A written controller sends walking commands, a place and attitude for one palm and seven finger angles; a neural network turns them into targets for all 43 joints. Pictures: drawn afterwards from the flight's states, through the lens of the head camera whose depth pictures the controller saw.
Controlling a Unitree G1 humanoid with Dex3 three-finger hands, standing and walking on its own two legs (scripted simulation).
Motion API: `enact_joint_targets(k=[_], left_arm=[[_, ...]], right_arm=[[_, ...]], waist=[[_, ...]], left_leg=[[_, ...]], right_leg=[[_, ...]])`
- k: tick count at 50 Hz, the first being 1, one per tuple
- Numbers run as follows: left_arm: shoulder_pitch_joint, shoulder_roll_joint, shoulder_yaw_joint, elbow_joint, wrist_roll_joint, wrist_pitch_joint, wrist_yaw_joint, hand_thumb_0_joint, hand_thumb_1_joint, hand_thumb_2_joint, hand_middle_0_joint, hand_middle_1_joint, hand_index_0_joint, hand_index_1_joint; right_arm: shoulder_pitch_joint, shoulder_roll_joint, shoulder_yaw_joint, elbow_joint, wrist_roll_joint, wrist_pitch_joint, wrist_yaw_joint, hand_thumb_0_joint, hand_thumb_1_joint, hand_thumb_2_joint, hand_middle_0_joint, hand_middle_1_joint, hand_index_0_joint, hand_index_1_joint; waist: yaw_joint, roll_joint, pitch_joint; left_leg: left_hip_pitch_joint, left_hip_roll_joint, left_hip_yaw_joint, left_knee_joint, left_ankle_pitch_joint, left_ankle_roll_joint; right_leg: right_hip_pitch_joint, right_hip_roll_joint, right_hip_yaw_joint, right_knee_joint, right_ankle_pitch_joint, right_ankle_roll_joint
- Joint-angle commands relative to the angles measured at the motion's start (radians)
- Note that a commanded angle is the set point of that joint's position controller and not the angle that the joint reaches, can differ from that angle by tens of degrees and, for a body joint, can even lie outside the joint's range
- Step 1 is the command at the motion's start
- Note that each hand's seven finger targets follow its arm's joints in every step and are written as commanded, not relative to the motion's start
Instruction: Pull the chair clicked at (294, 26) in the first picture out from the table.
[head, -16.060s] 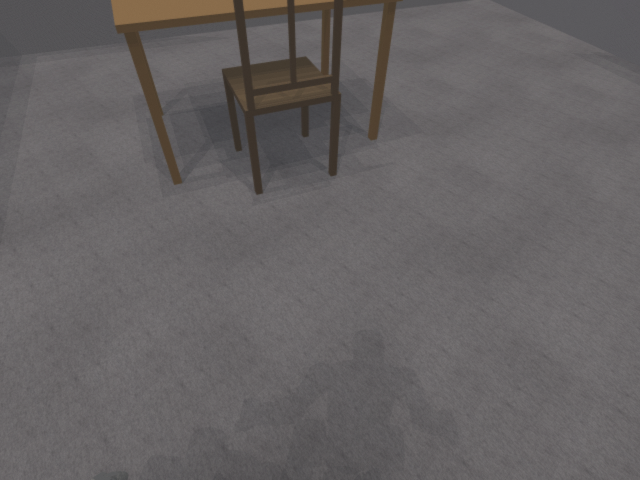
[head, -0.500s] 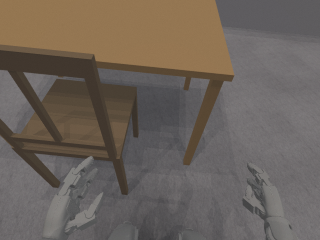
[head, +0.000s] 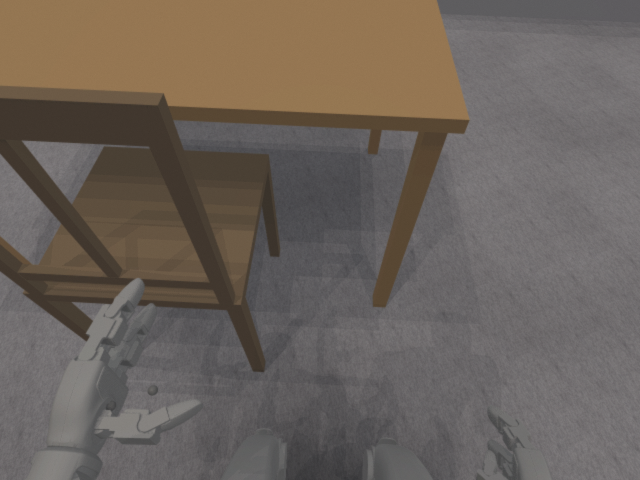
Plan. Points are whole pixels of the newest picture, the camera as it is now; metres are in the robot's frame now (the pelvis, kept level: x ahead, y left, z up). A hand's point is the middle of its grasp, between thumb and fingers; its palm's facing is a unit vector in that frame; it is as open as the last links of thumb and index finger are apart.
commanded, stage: raise the hand toward the chair's back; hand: left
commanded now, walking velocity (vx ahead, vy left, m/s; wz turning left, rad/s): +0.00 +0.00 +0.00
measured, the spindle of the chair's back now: (70, 219) +0.45 +0.39 +0.01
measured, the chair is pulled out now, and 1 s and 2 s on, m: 0.00 0.00 0.00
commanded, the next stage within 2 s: aim the fingers beside a spindle in 1.18 s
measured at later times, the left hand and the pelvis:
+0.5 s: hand (127, 368) +0.23 +0.22 +0.05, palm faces -0.01 -1.00 -0.05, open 16.7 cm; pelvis +0.01 +0.02 +0.01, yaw +1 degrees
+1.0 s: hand (128, 345) +0.26 +0.23 +0.05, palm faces -0.02 -1.00 -0.05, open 16.9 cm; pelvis +0.02 +0.02 +0.01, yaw +0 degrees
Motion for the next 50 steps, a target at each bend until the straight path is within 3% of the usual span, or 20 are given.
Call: enact_joint_targets(k=[1, 3, 12, 14, 17, 22, 30, 33, 37, 46, 50], left_arm=[[-0.019, 0.118, 0.056, -0.180, -0.003, -0.103, 0.001, 0.000, -0.197, 0.430, -0.090, -0.128, -0.090, -0.128], [-0.023, 0.123, 0.059, -0.191, -0.001, -0.107, 0.006, 0.000, -0.243, 0.410, -0.086, -0.120, -0.086, -0.120], [-0.064, 0.129, 0.053, -0.195, 0.008, -0.081, 0.018, 0.000, -0.453, 0.320, -0.065, -0.087, -0.065, -0.087], [-0.085, 0.124, 0.039, -0.207, 0.008, -0.069, 0.011, 0.000, -0.500, 0.300, -0.060, -0.080, -0.060, -0.080], [-0.101, 0.143, 0.061, -0.180, 0.006, -0.046, 0.001, 0.000, -0.500, 0.300, -0.060, -0.080, -0.060, -0.080], [-0.154, 0.157, 0.073, -0.190, -0.003, -0.034, -0.016, 0.000, -0.500, 0.300, -0.060, -0.080, -0.060, -0.080], [-0.195, 0.177, 0.106, -0.158, -0.021, -0.017, -0.041, 0.000, -0.500, 0.300, -0.060, -0.080, -0.060, -0.080], [-0.205, 0.191, 0.115, -0.150, -0.017, -0.011, -0.044, 0.000, -0.500, 0.300, -0.060, -0.080, -0.060, -0.080], [-0.174, 0.192, 0.129, -0.118, -0.026, -0.001, -0.043, 0.000, -0.500, 0.300, -0.060, -0.080, -0.060, -0.080], [-0.191, 0.180, 0.117, -0.111, -0.024, -0.024, -0.031, 0.000, -0.500, 0.300, -0.060, -0.080, -0.060, -0.080], [-0.191, 0.192, 0.120, -0.138, -0.020, -0.040, -0.025, 0.000, -0.500, 0.300, -0.060, -0.080, -0.060, -0.080]], right_arm=[[-0.108, -0.137, -0.047, -0.187, 0.003, -0.083, -0.006, 0.000, -0.900, -0.900, 0.200, 0.300, 0.200, 0.300], [-0.105, -0.140, -0.047, -0.191, 0.003, -0.083, -0.005, 0.000, -0.900, -0.900, 0.200, 0.300, 0.200, 0.300], [-0.092, -0.153, -0.039, -0.206, -0.001, -0.062, -0.003, 0.000, -0.900, -0.900, 0.200, 0.300, 0.200, 0.300], [-0.089, -0.157, -0.032, -0.216, -0.001, -0.056, 0.001, 0.000, -0.900, -0.900, 0.200, 0.300, 0.200, 0.300], [-0.082, -0.159, -0.028, -0.218, -0.001, -0.046, -0.002, 0.000, -0.900, -0.900, 0.200, 0.300, 0.200, 0.300], [-0.080, -0.161, -0.019, -0.222, -0.001, -0.040, -0.002, 0.000, -0.900, -0.900, 0.200, 0.300, 0.200, 0.300], [-0.065, -0.168, -0.018, -0.211, 0.001, -0.039, -0.002, 0.000, -0.900, -0.900, 0.200, 0.300, 0.200, 0.300], [-0.061, -0.173, -0.016, -0.210, 0.002, -0.038, -0.001, 0.000, -0.900, -0.900, 0.200, 0.300, 0.200, 0.300], [-0.056, -0.174, -0.022, -0.211, 0.003, -0.034, 0.001, 0.000, -0.900, -0.900, 0.200, 0.300, 0.200, 0.300], [-0.053, -0.175, -0.025, -0.217, 0.004, -0.028, 0.006, 0.000, -0.900, -0.900, 0.200, 0.300, 0.200, 0.300], [-0.054, -0.174, -0.022, -0.217, 0.003, -0.030, 0.005, 0.000, -0.900, -0.900, 0.200, 0.300, 0.200, 0.300]], waist=[[0.011, -0.021, -0.180], [0.019, 0.023, -0.185], [0.007, 0.031, -0.187], [0.003, 0.056, -0.185], [0.000, 0.028, -0.183], [0.001, 0.056, -0.193], [-0.003, 0.035, -0.219], [0.005, 0.078, -0.219], [0.011, 0.044, -0.230], [0.000, 0.029, -0.190], [0.005, 0.063, -0.221]], left_leg=[[0.107, -0.040, -0.039, -0.180, 0.146, 0.025], [0.137, -0.040, -0.039, -0.195, 0.155, 0.023], [0.199, -0.036, -0.059, -0.225, 0.192, 0.018], [0.213, -0.037, -0.061, -0.231, 0.189, 0.015], [0.214, -0.036, -0.066, -0.233, 0.204, 0.016], [0.240, -0.035, -0.073, -0.242, 0.219, 0.010], [0.259, -0.034, -0.071, -0.244, 0.262, 0.008], [0.281, -0.031, -0.075, -0.259, 0.293, 0.003], [0.282, -0.031, -0.073, -0.263, 0.326, 0.003], [0.246, -0.035, -0.058, -0.263, 0.249, 0.009], [0.264, -0.035, -0.057, -0.260, 0.259, 0.009]], right_leg=[[0.155, 0.001, 0.101, -0.216, 0.022, 0.023], [0.146, 0.007, 0.083, -0.204, 0.044, 0.017], [0.136, 0.020, 0.043, -0.191, 0.114, 0.014], [0.129, 0.018, 0.039, -0.193, 0.119, 0.015], [0.144, 0.024, 0.036, -0.198, 0.136, 0.014], [0.147, 0.024, 0.032, -0.198, 0.148, 0.012], [0.173, 0.023, 0.031, -0.210, 0.186, 0.016], [0.173, 0.024, 0.028, -0.207, 0.196, 0.011], [0.194, 0.026, 0.025, -0.211, 0.222, 0.013], [0.183, 0.022, 0.034, -0.224, 0.176, 0.018], [0.192, 0.019, 0.039, -0.220, 0.183, 0.015]])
